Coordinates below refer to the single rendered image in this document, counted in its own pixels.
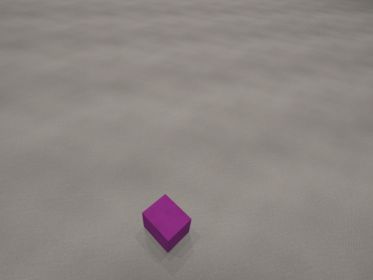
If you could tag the carton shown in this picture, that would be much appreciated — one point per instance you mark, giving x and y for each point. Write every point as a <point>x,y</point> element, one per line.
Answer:
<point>166,222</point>

